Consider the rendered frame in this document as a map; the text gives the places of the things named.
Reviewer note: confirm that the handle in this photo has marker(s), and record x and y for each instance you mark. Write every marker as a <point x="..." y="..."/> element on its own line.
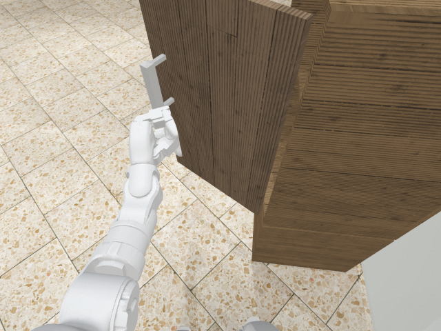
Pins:
<point x="151" y="82"/>

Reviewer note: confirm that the left robot forearm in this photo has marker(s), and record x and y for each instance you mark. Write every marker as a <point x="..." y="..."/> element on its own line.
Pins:
<point x="123" y="250"/>

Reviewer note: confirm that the robot right shin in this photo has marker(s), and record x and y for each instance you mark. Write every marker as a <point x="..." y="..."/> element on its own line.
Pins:
<point x="252" y="319"/>

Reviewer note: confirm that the robot left hand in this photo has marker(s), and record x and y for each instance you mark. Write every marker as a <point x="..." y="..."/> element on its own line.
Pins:
<point x="142" y="138"/>

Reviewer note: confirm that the cupboard door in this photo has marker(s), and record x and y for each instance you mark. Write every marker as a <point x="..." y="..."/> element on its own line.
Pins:
<point x="231" y="67"/>

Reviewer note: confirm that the robot left upper arm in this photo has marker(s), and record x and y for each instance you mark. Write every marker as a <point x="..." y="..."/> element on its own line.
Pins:
<point x="99" y="302"/>

